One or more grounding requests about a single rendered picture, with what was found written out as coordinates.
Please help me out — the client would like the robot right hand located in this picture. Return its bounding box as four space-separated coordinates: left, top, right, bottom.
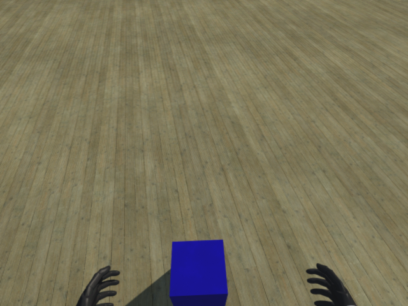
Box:
306 263 357 306

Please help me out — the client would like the carton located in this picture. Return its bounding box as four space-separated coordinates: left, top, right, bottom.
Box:
170 240 228 306

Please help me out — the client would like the robot left hand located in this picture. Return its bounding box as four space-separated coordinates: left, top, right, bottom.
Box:
76 266 120 306

